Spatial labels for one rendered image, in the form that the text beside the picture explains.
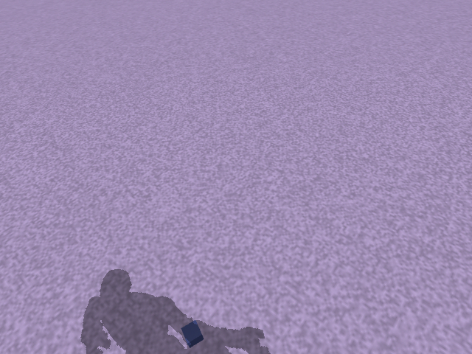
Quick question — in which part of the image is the cube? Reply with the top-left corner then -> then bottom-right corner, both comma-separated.
181,320 -> 204,348

